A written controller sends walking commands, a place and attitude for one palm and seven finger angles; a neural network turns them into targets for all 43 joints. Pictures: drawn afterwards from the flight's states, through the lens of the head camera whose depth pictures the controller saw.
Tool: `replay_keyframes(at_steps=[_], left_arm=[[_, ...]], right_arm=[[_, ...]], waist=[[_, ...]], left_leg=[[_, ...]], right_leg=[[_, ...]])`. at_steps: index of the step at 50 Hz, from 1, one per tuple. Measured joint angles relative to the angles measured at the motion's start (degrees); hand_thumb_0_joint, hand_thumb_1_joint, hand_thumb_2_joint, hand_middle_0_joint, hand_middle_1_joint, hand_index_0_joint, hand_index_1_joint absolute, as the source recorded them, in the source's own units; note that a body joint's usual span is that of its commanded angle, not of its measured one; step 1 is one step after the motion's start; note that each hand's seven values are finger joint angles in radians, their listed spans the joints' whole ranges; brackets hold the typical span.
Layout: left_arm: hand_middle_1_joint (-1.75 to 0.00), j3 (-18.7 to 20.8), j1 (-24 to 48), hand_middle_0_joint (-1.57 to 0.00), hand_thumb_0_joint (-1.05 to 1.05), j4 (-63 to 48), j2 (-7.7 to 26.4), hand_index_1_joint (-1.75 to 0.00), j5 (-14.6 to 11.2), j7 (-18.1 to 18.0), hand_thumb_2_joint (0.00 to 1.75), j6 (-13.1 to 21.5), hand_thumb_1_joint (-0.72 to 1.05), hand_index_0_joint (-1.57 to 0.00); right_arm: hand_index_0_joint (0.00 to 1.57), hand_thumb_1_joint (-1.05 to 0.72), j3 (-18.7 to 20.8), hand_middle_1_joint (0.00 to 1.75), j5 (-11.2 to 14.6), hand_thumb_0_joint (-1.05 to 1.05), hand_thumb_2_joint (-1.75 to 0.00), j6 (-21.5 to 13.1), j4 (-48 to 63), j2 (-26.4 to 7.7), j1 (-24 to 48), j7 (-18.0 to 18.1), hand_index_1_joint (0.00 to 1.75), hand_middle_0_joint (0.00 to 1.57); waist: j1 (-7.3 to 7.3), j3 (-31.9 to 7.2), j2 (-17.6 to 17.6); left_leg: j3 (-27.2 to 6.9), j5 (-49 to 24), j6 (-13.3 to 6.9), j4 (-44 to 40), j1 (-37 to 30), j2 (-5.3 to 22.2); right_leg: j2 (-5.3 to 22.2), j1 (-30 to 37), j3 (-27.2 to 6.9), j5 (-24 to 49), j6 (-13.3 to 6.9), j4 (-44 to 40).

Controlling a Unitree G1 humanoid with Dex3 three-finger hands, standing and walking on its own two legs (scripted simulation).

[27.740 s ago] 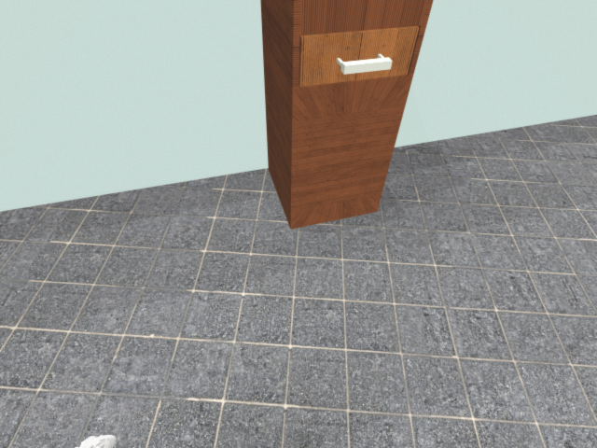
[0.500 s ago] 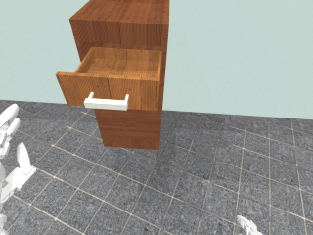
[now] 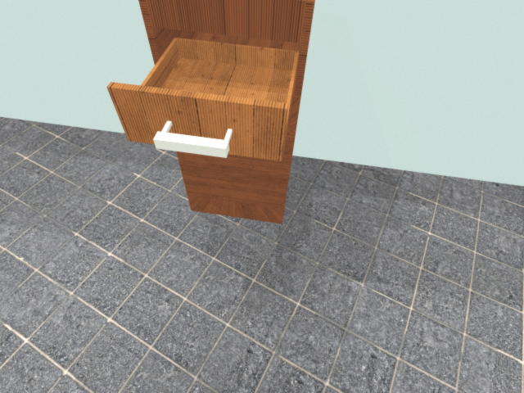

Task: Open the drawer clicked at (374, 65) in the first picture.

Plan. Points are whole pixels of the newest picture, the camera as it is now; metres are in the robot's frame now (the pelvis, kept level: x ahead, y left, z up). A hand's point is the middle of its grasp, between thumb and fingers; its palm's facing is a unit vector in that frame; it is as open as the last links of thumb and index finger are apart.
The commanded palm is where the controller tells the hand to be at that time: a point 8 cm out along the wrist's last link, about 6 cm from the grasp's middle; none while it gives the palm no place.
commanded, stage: let the arm hang, fingers relaxed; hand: left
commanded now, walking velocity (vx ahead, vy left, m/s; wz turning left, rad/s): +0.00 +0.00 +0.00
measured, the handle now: (195, 137) +0.61 +0.19 +0.00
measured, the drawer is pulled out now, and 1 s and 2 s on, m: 0.28 0.28 0.28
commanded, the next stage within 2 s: look to check the result in 0.66 s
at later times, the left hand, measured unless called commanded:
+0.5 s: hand out of the picture +0.02 +0.16 -0.16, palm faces +0.01 -0.98 -0.19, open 7.3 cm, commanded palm none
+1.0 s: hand out of the picture +0.02 +0.16 -0.16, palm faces +0.02 -0.98 -0.19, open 7.4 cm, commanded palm none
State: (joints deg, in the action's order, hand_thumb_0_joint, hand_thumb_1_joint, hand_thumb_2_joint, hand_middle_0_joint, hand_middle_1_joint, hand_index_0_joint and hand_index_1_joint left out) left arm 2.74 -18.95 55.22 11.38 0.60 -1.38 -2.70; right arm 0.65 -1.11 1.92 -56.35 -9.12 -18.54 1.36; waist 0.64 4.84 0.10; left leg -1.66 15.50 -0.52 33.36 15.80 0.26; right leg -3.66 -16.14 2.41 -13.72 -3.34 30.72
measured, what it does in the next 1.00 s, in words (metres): stands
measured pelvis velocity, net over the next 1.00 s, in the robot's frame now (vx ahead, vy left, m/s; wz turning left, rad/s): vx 0.02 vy -0.01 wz -0.03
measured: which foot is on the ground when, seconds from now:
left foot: down 0.00-1.00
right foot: down 0.00-1.00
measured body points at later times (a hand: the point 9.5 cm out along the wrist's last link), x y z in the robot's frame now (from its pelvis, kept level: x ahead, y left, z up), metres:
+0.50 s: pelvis +0.01 +0.00 +0.01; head +0.02 -0.01 +0.46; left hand +0.02 +0.22 -0.15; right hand -0.01 -0.21 -0.16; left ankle +0.01 +0.12 -0.73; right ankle +0.03 -0.08 -0.73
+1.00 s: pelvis +0.02 -0.01 +0.01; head +0.04 -0.02 +0.46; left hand +0.02 +0.21 -0.15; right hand -0.01 -0.21 -0.15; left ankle +0.01 +0.12 -0.73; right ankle +0.03 -0.09 -0.73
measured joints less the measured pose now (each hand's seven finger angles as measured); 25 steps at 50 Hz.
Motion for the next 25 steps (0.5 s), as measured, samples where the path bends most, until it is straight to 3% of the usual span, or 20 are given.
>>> replay_keyframes(at_steps=[8,18,25], left_arm=[[-0.30,-1.5,-0.5,-0.20,0.00,7.8,-0.9,-0.30,-0.4,0.0,0.90,1.0,0.93,-0.20],[-0.30,-2.4,2.9,-0.20,0.01,9.5,-4.7,-0.30,-0.3,-0.3,0.90,2.1,0.91,-0.20],[-0.30,-1.9,3.7,-0.20,0.02,9.3,-3.9,-0.30,-0.3,-0.6,0.90,2.3,0.93,-0.20]], right_arm=[[0.20,-0.90,-0.8,0.30,0.8,0.01,-0.90,-0.8,-5.0,1.7,-0.8,0.8,0.29,0.19],[0.20,-0.91,-1.0,0.30,0.6,0.01,-0.90,-1.2,-6.9,2.8,1.2,1.1,0.29,0.20],[0.20,-0.91,-0.6,0.30,0.6,0.01,-0.90,-1.4,-7.2,2.8,0.6,1.0,0.29,0.19]], waist=[[0.11,0.1,0.4],[-0.66,-1.5,1.2],[-1.07,-2.2,0.9]], left_leg=[[1.1,-2.4,0.2,-7.9,-4.3,-0.6],[1.8,-2.5,0.3,-9.1,-6.5,-0.5],[2.0,-2.0,0.5,-8.9,-6.9,-0.1]], right_leg=[[0.6,3.5,-1.3,3.2,0.2,-6.7],[0.5,5.1,-2.0,3.0,0.2,-7.0],[0.1,5.4,-2.3,2.7,-0.1,-6.9]])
